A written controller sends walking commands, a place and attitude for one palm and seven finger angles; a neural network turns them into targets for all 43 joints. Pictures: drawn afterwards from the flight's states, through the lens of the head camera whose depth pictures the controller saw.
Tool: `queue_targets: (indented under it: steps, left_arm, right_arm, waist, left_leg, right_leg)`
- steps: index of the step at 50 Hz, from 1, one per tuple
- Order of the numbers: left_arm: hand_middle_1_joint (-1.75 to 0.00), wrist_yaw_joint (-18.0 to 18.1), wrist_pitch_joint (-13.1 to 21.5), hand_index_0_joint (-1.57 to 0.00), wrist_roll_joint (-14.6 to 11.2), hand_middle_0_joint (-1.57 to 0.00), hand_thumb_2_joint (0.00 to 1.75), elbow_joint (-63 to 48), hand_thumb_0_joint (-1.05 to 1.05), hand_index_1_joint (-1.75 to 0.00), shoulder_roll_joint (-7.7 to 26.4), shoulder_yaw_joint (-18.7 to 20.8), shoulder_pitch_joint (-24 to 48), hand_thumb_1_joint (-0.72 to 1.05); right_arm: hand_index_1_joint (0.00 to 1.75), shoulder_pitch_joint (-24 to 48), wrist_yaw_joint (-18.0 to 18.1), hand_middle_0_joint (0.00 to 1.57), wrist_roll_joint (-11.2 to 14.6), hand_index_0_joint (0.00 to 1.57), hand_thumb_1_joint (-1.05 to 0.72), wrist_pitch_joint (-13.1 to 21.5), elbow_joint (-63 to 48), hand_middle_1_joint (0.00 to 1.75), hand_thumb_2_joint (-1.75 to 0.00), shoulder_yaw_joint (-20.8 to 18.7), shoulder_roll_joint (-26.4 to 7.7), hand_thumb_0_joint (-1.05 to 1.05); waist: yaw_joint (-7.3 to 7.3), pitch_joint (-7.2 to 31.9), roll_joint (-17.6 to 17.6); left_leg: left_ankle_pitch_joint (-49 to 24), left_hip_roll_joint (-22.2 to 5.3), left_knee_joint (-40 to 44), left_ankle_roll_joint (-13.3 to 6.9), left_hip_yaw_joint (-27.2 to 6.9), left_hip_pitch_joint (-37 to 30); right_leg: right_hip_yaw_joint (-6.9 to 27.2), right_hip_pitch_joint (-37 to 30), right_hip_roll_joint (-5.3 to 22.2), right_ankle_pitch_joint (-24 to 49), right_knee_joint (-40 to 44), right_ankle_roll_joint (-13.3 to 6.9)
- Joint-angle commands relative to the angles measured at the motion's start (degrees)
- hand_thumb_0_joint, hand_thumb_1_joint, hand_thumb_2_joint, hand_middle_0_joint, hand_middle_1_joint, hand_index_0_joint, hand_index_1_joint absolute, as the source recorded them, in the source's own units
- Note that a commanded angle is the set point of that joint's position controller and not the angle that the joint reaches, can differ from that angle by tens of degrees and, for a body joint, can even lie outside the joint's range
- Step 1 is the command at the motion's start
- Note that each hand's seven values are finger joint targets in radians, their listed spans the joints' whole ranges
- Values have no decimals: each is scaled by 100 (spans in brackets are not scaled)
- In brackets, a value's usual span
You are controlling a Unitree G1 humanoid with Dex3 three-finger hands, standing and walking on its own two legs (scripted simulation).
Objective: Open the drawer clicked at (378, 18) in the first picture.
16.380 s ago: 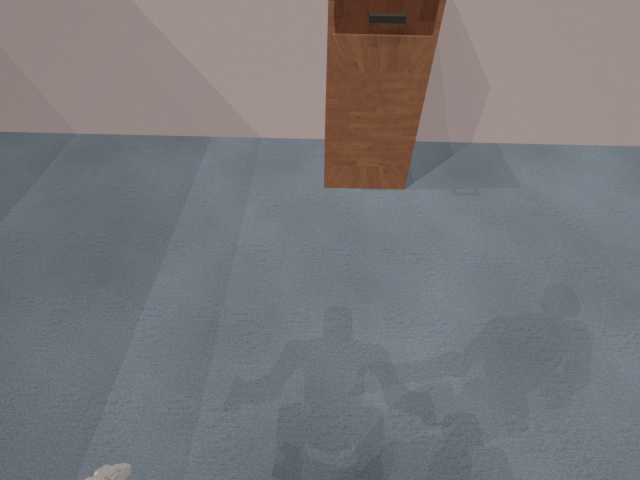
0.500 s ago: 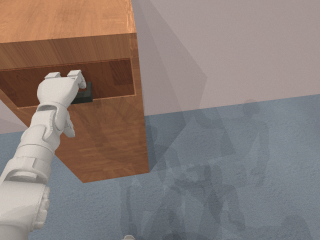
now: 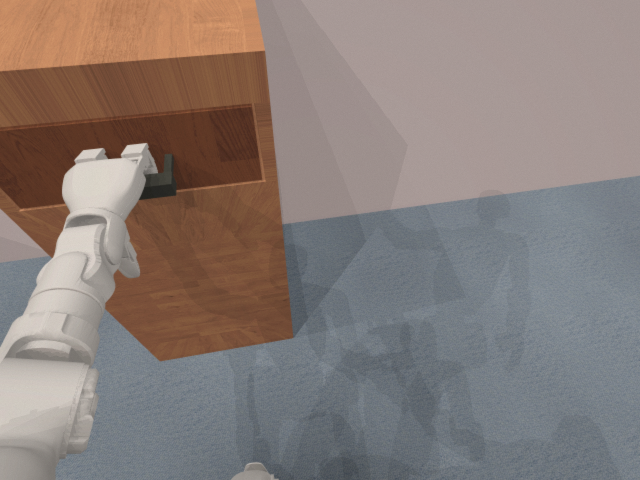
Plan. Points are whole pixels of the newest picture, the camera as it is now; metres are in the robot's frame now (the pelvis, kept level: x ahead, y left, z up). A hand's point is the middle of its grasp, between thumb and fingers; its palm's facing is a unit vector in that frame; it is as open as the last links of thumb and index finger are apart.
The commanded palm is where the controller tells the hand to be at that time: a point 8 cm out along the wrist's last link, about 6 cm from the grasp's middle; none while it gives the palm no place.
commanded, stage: lower the fingers behind the handle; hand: left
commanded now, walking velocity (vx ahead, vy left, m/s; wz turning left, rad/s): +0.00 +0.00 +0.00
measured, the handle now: (126, 177) +0.50 +0.25 +0.07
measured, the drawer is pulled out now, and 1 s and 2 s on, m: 0.00 0.00 0.10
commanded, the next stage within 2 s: close the thumb around the handle in 0.24 s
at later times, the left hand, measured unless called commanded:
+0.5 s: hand (123, 214) +0.46 +0.26 +0.05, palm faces -0.04 -0.03 -1.00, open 13.2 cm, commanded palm +0.44 +0.25 +0.11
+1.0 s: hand (124, 214) +0.46 +0.26 +0.05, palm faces -0.04 -0.03 -1.00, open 5.4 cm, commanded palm +0.44 +0.25 +0.11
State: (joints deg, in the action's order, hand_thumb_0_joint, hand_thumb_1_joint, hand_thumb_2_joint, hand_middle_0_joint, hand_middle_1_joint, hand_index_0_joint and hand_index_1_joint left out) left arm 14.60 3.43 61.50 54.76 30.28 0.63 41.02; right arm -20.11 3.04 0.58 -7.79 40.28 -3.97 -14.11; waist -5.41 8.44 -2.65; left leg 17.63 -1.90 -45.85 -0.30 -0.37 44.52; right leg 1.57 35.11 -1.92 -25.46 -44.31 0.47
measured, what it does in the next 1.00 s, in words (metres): stands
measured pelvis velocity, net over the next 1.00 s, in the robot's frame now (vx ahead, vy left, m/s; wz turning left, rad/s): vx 0.01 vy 0.00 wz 0.00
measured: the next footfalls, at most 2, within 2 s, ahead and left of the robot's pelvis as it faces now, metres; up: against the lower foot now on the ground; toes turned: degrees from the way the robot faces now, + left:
none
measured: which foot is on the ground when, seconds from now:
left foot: down 0.00-1.00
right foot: down 0.00-1.00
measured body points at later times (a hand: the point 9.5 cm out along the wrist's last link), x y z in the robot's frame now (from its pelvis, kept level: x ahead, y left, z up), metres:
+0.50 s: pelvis +0.00 +0.00 +0.00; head +0.07 +0.00 +0.45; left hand +0.45 +0.25 +0.10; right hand +0.03 -0.27 -0.13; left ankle +0.04 +0.12 -0.70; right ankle -0.05 -0.13 -0.70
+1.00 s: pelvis +0.01 +0.00 +0.00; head +0.07 +0.00 +0.45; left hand +0.45 +0.26 +0.10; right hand +0.03 -0.27 -0.13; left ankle +0.04 +0.12 -0.70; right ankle -0.05 -0.13 -0.70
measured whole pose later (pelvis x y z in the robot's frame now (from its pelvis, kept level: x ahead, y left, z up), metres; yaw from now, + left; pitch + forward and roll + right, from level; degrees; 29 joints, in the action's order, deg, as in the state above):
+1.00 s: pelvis +0.01 +0.00 +0.00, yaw +0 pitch +16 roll -2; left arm 14.3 1.0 60.7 55.3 29.5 0.2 40.0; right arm -19.6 2.5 0.8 -8.0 40.8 -3.9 -13.9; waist -5.4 9.0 -2.9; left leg 18.2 -2.0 -45.7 -0.4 -0.2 43.5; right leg 1.8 33.9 -2.0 -25.7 -43.6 0.5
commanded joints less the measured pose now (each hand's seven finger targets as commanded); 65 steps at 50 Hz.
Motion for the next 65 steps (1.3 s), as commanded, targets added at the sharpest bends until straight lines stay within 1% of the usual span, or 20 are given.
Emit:
queue_targets:
  steps: [1,7,10,12,17,18,22,26,32,33,42,45,47,48,52,55,57,59,60,65]
  left_arm:
    - [-120,375,-106,-30,-85,-30,30,-1003,0,-120,1300,292,2473,-50]
    - [-120,334,-325,-30,-84,-30,30,-1037,0,-120,1502,292,2765,-50]
    - [-120,266,-355,-30,-113,-30,30,-998,0,-120,1222,116,2601,-50]
    - [-120,229,-298,-30,-89,-30,30,-1138,0,-120,1309,181,2669,-50]
    - [-120,168,-280,-30,-86,-30,30,-807,0,-120,1458,268,2456,-50]
    - [-121,171,-291,-30,-101,-30,32,-763,0,-121,1412,217,2498,-44]
    - [-123,218,-134,-32,-62,-32,42,-1156,0,-123,1519,340,2614,-22]
    - [-125,239,-144,-34,-108,-34,52,-1011,0,-125,1356,267,2511,0]
    - [-129,260,-213,-36,-72,-36,66,-1050,0,-129,1353,203,2641,34]
    - [-130,261,-249,-36,-104,-36,68,-995,0,-130,1174,81,2618,40]
    - [-135,271,-221,-40,-82,-40,90,-1087,0,-135,1540,401,2463,90]
    - [-135,237,-283,-40,-113,-40,90,-909,0,-135,1456,357,2227,90]
    - [-135,214,-252,-40,-64,-40,90,-1060,0,-135,1579,426,2287,90]
    - [-135,191,-267,-40,-114,-40,90,-1033,0,-135,1368,310,2136,90]
    - [-135,210,-100,-40,-114,-40,90,-1327,0,-135,1751,605,2218,90]
    - [-135,216,-122,-40,-152,-40,90,-1348,0,-135,1370,354,2147,90]
    - [-135,246,-133,-40,-116,-40,90,-1343,0,-135,1405,386,2192,90]
    - [-135,265,-142,-40,-125,-40,90,-1476,0,-135,1468,470,2000,90]
    - [-135,259,-179,-40,-160,-40,90,-1439,0,-135,1254,360,1747,90]
    - [-135,227,-231,-40,-293,-40,90,-1858,0,-135,1149,372,1208,90]
  right_arm:
    - [30,-461,-16,20,-24,20,-90,160,-342,30,-90,-306,-894,0]
    - [30,-485,6,20,16,20,-90,133,-275,30,-90,-302,-938,0]
    - [30,-442,-1,20,2,20,-90,139,-299,30,-90,-298,-909,0]
    - [30,-431,-11,20,5,20,-90,141,-303,30,-90,-302,-904,0]
    - [30,-397,33,20,34,20,-90,124,-354,30,-90,-249,-912,0]
    - [30,-389,38,20,27,20,-90,132,-357,30,-90,-254,-926,0]
    - [30,-417,36,20,8,20,-90,160,-398,30,-90,-280,-896,0]
    - [30,-437,28,20,-9,20,-90,160,-361,30,-90,-291,-895,0]
    - [30,-440,10,20,19,20,-90,134,-332,30,-90,-290,-904,0]
    - [30,-434,11,20,6,20,-90,147,-321,30,-90,-305,-902,0]
    - [30,-432,6,20,4,20,-90,120,-352,30,-90,-277,-898,0]
    - [30,-407,-4,20,4,20,-90,121,-359,30,-90,-279,-908,0]
    - [30,-394,3,20,13,20,-90,97,-375,30,-90,-287,-919,0]
    - [30,-405,-2,20,2,20,-90,107,-393,30,-90,-306,-901,0]
    - [30,-367,19,20,8,20,-90,95,-387,30,-90,-305,-908,0]
    - [30,-346,1,20,2,20,-90,119,-379,30,-90,-325,-885,0]
    - [30,-357,-15,20,10,20,-90,114,-377,30,-90,-323,-894,0]
    - [30,-331,-32,20,-2,20,-90,116,-420,30,-90,-326,-889,0]
    - [30,-308,-45,20,0,20,-90,115,-446,30,-90,-338,-871,0]
    - [30,-150,-82,20,9,20,-90,97,-553,30,-90,-352,-873,0]
  waist:
    - [-53,2099,-240]
    - [-114,2206,-204]
    - [-81,1988,-367]
    - [-65,2141,-425]
    - [-60,1763,-7]
    - [-91,1612,-82]
    - [-3,2207,-331]
    - [-72,2074,-141]
    - [-98,2069,-228]
    - [-133,1938,-268]
    - [24,2315,-289]
    - [30,1971,-215]
    - [30,2208,-143]
    - [39,2107,-162]
    - [71,2267,-232]
    - [38,2068,-403]
    - [11,2125,-328]
    - [139,2290,-395]
    - [150,2244,-434]
    - [248,2289,-245]
  left_leg:
    - [-1836,188,210,-217,120,-2411]
    - [-1803,202,239,-237,149,-2437]
    - [-1793,190,291,-214,128,-2528]
    - [-1865,180,290,-219,134,-2632]
    - [-1501,210,362,-250,167,-2197]
    - [-1365,209,379,-246,162,-2156]
    - [-1731,209,290,-233,157,-2492]
    - [-1783,206,233,-238,144,-2411]
    - [-1764,206,248,-225,126,-2440]
    - [-1716,199,250,-226,120,-2477]
    - [-2041,222,214,-229,173,-2446]
    - [-1865,224,252,-233,213,-2258]
    - [-1986,216,249,-234,208,-2350]
    - [-2015,225,242,-235,217,-2373]
    - [-2099,231,229,-246,213,-2423]
    - [-2131,204,240,-222,193,-2549]
    - [-2160,187,245,-222,161,-2636]
    - [-2204,196,247,-207,158,-2654]
    - [-2286,194,254,-202,161,-2723]
    - [-2395,199,301,-224,211,-2715]
  right_leg:
    - [-350,91,-265,1977,576,-222]
    - [-296,-40,-247,2147,624,-185]
    - [-357,92,-265,1976,639,-229]
    - [-334,55,-260,2035,647,-210]
    - [-303,-57,-231,1914,715,-186]
    - [-317,15,-229,1771,727,-201]
    - [-291,-68,-235,2015,627,-207]
    - [-306,-55,-238,2089,631,-212]
    - [-323,65,-248,2038,614,-196]
    - [-342,145,-253,1949,637,-215]
    - [-297,-220,-243,2436,554,-202]
    - [-315,-224,-240,2364,609,-205]
    - [-290,-301,-235,2487,585,-185]
    - [-315,-301,-246,2492,599,-207]
    - [-262,-416,-236,2664,582,-183]
    - [-332,-173,-253,2453,580,-221]
    - [-344,-85,-268,2374,591,-202]
    - [-342,-192,-274,2410,549,-224]
    - [-376,-184,-282,2407,548,-246]
    - [-359,-501,-270,2692,581,-229]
